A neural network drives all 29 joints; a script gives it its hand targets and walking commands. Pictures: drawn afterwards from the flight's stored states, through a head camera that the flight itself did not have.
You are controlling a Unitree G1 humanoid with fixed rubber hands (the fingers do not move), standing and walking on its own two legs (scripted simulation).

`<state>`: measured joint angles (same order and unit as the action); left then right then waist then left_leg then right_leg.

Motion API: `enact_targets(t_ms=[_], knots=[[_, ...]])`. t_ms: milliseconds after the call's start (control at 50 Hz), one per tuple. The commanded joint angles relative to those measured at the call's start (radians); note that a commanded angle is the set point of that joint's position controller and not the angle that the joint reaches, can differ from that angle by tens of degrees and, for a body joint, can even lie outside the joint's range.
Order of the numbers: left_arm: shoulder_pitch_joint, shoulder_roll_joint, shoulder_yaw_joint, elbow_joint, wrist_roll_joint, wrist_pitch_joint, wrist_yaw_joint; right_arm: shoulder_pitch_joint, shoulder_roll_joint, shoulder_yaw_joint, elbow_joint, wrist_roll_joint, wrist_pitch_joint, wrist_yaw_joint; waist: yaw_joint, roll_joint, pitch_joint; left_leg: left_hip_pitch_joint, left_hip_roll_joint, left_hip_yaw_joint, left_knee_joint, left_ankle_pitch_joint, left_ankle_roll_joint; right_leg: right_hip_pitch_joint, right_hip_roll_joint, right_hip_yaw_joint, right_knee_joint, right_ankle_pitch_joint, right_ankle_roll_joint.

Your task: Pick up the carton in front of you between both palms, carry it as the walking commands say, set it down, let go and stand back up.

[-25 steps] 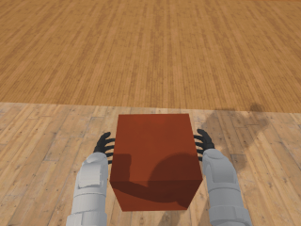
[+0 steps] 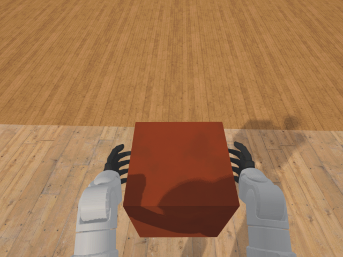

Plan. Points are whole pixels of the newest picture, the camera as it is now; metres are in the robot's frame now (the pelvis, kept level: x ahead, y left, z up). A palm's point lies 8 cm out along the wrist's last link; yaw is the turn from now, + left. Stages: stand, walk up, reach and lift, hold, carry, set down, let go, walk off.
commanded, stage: carry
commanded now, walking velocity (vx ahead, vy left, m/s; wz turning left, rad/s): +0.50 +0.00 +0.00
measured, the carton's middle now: (178, 183) +0.30 -0.01 +0.01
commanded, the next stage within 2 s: none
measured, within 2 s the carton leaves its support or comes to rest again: neither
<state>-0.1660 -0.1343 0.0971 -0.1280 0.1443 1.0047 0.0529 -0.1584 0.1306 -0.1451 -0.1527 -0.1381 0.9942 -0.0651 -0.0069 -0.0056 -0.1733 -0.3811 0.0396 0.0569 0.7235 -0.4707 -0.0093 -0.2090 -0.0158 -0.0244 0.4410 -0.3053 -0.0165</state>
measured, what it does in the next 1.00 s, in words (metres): walks ahead: left foot, then right foot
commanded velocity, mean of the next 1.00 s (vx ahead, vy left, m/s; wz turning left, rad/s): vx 0.50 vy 0.00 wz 0.00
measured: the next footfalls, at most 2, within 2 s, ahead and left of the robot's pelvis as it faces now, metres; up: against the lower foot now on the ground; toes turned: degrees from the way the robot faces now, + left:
left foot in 0.14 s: +0.15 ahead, +0.11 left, +0.00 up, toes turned +9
right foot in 0.54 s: +0.46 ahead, -0.13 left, +0.00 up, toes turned -14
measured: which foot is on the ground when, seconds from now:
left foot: up 0.00-0.12, down 0.14-0.54, up 0.56-1.00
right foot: down 0.00-0.16, up 0.18-0.52, down 0.54-1.00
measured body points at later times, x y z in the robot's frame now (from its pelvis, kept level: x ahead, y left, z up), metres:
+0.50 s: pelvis +0.26 -0.02 -0.01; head +0.25 -0.02 +0.44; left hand +0.53 +0.12 +0.09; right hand +0.51 -0.19 +0.09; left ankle +0.11 +0.10 -0.74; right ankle +0.39 -0.13 -0.72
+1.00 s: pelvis +0.59 -0.05 -0.01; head +0.58 -0.05 +0.44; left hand +0.84 +0.10 +0.08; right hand +0.84 -0.21 +0.08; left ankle +0.74 +0.06 -0.72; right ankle +0.42 -0.12 -0.74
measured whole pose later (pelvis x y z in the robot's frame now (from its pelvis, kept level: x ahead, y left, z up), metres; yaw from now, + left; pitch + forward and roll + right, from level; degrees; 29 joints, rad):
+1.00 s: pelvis +0.59 -0.05 -0.01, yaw -2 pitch +4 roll +1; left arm 0.02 -0.13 0.02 -0.56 0.06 1.20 0.11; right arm 0.02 0.13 -0.04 -0.56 -0.07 1.18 -0.11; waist 0.01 0.00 -0.11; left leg -0.57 0.08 0.20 0.53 -0.04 0.03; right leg 0.08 -0.03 -0.22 0.23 -0.38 0.00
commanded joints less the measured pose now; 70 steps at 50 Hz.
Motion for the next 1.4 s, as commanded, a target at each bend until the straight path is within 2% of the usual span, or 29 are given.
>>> enact_targets(t_ms=[0,60,100,120,140,160,180,220,240,320,460,520,540,560,580,640,720,800,940,980,1020,1040,1060,1080,1100,1140,1200,1300,1380], knots=[[-0.443,-0.833,-0.654,-0.233,-0.322,0.047,-0.131,-0.475,0.876,0.765,-0.148,0.370,0.067,0.159,0.034,-0.127,-0.107,-0.297,-0.011,0.063,-0.043,0.043,0.003,0.322,-0.271,0.308,-0.190,0.200,-0.151],[-0.362,-0.845,-0.690,-0.334,-0.359,0.105,-0.119,-0.365,0.891,0.771,-0.239,0.385,0.120,0.136,0.031,-0.170,-0.134,-0.119,-0.051,0.132,-0.210,0.160,-0.004,0.248,-0.209,0.158,-0.160,0.242,-0.116],[-0.301,-0.844,-0.705,-0.382,-0.376,0.139,-0.117,-0.286,0.888,0.756,-0.283,0.378,0.150,0.123,0.017,-0.111,-0.162,0.200,-0.063,0.171,-0.370,0.297,0.003,0.062,-0.161,0.052,-0.039,0.196,-0.079],[-0.283,-0.831,-0.709,-0.406,-0.383,0.154,-0.115,-0.240,0.883,0.743,-0.298,0.371,0.164,0.119,0.006,-0.058,-0.208,0.430,-0.004,0.114,-0.370,0.282,0.022,-0.098,-0.139,0.009,0.072,0.175,-0.049],[-0.280,-0.817,-0.710,-0.435,-0.394,0.172,-0.116,-0.201,0.862,0.725,-0.315,0.358,0.178,0.113,-0.009,0.120,-0.237,0.596,0.202,-0.183,-0.462,0.052,0.079,-0.303,-0.083,-0.071,0.318,-0.005,-0.002],[-0.336,-0.791,-0.721,-0.485,-0.413,0.192,-0.115,-0.216,0.849,0.711,-0.318,0.345,0.185,0.106,-0.019,0.302,-0.198,0.682,0.405,-0.536,-0.522,0.012,0.206,-0.571,0.015,-0.106,0.509,-0.188,0.018],[-0.390,-0.781,-0.735,-0.504,-0.437,0.205,-0.114,-0.254,0.846,0.706,-0.346,0.354,0.194,0.099,-0.020,0.224,-0.153,0.637,0.448,-0.580,-0.510,0.078,0.265,-0.634,-0.050,-0.010,0.632,-0.220,-0.005],[-0.392,-0.802,-0.729,-0.486,-0.458,0.217,-0.113,-0.309,0.855,0.723,-0.393,0.379,0.210,0.088,-0.014,0.065,-0.118,0.515,0.393,-0.430,-0.531,0.166,0.231,-0.624,-0.113,0.012,0.673,-0.131,-0.016],[-0.379,-0.810,-0.722,-0.477,-0.458,0.218,-0.109,-0.334,0.858,0.733,-0.409,0.393,0.215,0.086,-0.013,0.040,-0.107,0.466,0.359,-0.338,-0.562,0.145,0.195,-0.588,-0.127,0.003,0.607,-0.081,-0.009],[-0.306,-0.792,-0.682,-0.431,-0.413,0.223,-0.079,-0.323,0.831,0.753,-0.404,0.429,0.234,0.086,-0.011,0.098,-0.073,0.411,0.257,-0.106,-0.592,0.281,0.145,-0.487,-0.086,-0.082,0.360,0.075,0.025],[-0.284,-0.768,-0.661,-0.435,-0.373,0.236,-0.058,-0.298,0.794,0.743,-0.382,0.437,0.251,0.098,-0.011,0.175,0.011,0.341,0.215,0.064,-0.514,0.470,0.098,-0.257,-0.038,-0.195,0.083,0.243,0.003],[-0.260,-0.771,-0.662,-0.430,-0.377,0.234,-0.070,-0.284,0.792,0.745,-0.387,0.421,0.253,0.103,0.021,0.094,-0.106,0.212,0.135,0.187,-0.121,0.627,0.037,0.152,0.023,-0.251,0.034,0.125,-0.015],[-0.246,-0.764,-0.659,-0.427,-0.371,0.233,-0.075,-0.283,0.784,0.747,-0.396,0.416,0.255,0.105,0.042,-0.051,-0.181,0.030,0.082,0.181,0.142,0.421,-0.004,0.332,-0.180,0.063,-0.064,-0.084,-0.059],[-0.255,-0.767,-0.665,-0.413,-0.375,0.227,-0.083,-0.285,0.791,0.754,-0.414,0.406,0.258,0.107,0.036,-0.305,-0.236,-0.262,-0.039,0.122,0.441,0.019,-0.039,0.510,-0.435,0.527,-0.215,-0.186,-0.204],[-0.240,-0.806,-0.674,-0.416,-0.390,0.221,-0.093,-0.296,0.804,0.762,-0.410,0.412,0.254,0.114,0.031,-0.258,-0.215,-0.335,0.005,-0.015,0.561,-0.003,-0.003,0.455,-0.440,0.563,-0.248,-0.041,-0.224],[-0.326,-0.916,-0.726,-0.451,-0.415,0.183,-0.119,-0.319,0.917,0.788,-0.384,0.414,0.214,0.137,0.022,-0.025,-0.196,-0.300,0.108,-0.063,0.492,0.145,0.046,0.283,-0.358,0.282,-0.217,0.181,-0.155],[-0.306,-0.937,-0.761,-0.458,-0.432,0.147,-0.143,-0.242,0.961,0.793,-0.357,0.374,0.160,0.136,0.022,-0.085,-0.181,-0.253,0.090,0.002,0.274,0.229,0.030,0.233,-0.303,0.092,-0.274,0.149,-0.125],[-0.264,-0.883,-0.766,-0.464,-0.431,0.139,-0.155,-0.197,0.930,0.795,-0.367,0.348,0.143,0.125,0.022,-0.100,-0.097,-0.305,0.069,0.070,0.046,0.339,0.009,0.275,-0.258,-0.009,-0.288,0.280,-0.126],[-0.208,-0.770,-0.719,-0.504,-0.400,0.181,-0.122,-0.216,0.825,0.799,-0.453,0.392,0.192,0.113,0.027,-0.136,0.029,-0.222,0.026,0.160,-0.191,0.456,0.037,0.304,-0.221,-0.120,-0.253,0.487,-0.098],[-0.211,-0.737,-0.706,-0.508,-0.393,0.199,-0.110,-0.223,0.790,0.787,-0.456,0.402,0.212,0.110,0.024,-0.151,0.015,-0.108,-0.001,0.194,-0.221,0.431,0.052,0.310,-0.218,-0.153,-0.162,0.653,-0.074],[-0.225,-0.710,-0.702,-0.519,-0.392,0.217,-0.100,-0.207,0.762,0.761,-0.435,0.401,0.227,0.108,-0.004,-0.102,-0.083,0.208,-0.069,0.263,-0.252,0.339,0.056,0.212,-0.159,-0.236,0.131,0.730,-0.032],[-0.238,-0.695,-0.698,-0.521,-0.394,0.225,-0.096,-0.202,0.750,0.748,-0.432,0.396,0.236,0.107,-0.024,-0.025,-0.148,0.421,0.066,0.074,-0.285,0.230,0.068,0.039,-0.140,-0.206,0.341,0.482,-0.005],[-0.252,-0.695,-0.706,-0.551,-0.404,0.236,-0.095,-0.216,0.737,0.739,-0.412,0.401,0.235,0.110,-0.027,0.253,-0.246,0.649,0.359,-0.440,-0.408,0.024,0.227,-0.277,-0.019,-0.166,0.682,0.211,0.044],[-0.271,-0.707,-0.711,-0.538,-0.410,0.241,-0.099,-0.197,0.771,0.741,-0.394,0.408,0.238,0.112,-0.020,0.295,-0.200,0.641,0.401,-0.595,-0.534,0.202,0.256,-0.444,0.036,-0.063,0.838,-0.150,0.034],[-0.275,-0.753,-0.726,-0.517,-0.414,0.237,-0.105,-0.218,0.803,0.748,-0.411,0.415,0.236,0.117,-0.017,0.221,-0.192,0.607,0.383,-0.464,-0.495,0.349,0.243,-0.473,-0.035,0.007,0.913,-0.139,0.003],[-0.288,-0.841,-0.731,-0.491,-0.415,0.219,-0.119,-0.262,0.890,0.773,-0.426,0.428,0.221,0.131,-0.012,0.041,-0.172,0.474,0.334,-0.265,-0.477,0.489,0.179,-0.442,-0.109,0.028,0.828,-0.030,-0.017],[-0.277,-0.902,-0.746,-0.471,-0.400,0.189,-0.122,-0.283,0.931,0.795,-0.436,0.439,0.200,0.145,-0.004,0.091,-0.160,0.384,0.274,-0.106,-0.537,0.392,0.122,-0.375,-0.108,-0.017,0.653,0.073,-0.006],[-0.266,-0.872,-0.755,-0.502,-0.384,0.180,-0.099,-0.255,0.872,0.789,-0.452,0.437,0.196,0.153,-0.006,0.144,-0.074,0.419,0.223,0.022,-0.578,0.446,0.128,-0.440,-0.096,-0.102,0.360,0.190,0.026],[-0.321,-0.805,-0.752,-0.583,-0.414,0.210,-0.085,-0.278,0.799,0.763,-0.504,0.441,0.219,0.133,-0.013,0.149,-0.004,0.437,0.200,0.083,-0.559,0.553,0.129,-0.408,-0.065,-0.163,0.162,0.261,0.019]])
